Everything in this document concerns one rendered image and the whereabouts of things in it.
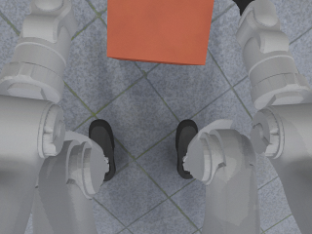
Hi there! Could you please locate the right robot hand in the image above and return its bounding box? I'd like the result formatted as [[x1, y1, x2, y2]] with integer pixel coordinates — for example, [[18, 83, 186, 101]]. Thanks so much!
[[232, 0, 254, 16]]

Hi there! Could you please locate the robot left upper arm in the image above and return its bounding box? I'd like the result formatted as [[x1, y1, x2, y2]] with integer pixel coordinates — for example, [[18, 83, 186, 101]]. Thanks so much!
[[0, 95, 66, 234]]

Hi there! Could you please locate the right robot forearm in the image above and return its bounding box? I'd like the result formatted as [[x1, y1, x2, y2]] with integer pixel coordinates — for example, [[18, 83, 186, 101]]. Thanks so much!
[[235, 0, 312, 110]]

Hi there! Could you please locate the robot left foot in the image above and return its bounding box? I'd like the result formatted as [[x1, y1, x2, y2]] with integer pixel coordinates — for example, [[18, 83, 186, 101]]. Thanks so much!
[[89, 119, 116, 181]]

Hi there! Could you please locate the robot right upper arm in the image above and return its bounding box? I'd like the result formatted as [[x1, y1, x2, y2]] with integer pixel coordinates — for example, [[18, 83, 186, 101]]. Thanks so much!
[[250, 102, 312, 234]]

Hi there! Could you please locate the carton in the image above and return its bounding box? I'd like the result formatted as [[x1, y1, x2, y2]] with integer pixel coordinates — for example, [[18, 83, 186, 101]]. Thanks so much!
[[106, 0, 215, 65]]

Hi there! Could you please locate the robot right shin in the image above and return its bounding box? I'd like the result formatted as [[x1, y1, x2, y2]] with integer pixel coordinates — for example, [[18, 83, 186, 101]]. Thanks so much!
[[182, 119, 257, 179]]

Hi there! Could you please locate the left robot forearm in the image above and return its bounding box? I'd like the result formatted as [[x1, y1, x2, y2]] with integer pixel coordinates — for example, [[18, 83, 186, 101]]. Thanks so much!
[[0, 0, 78, 103]]

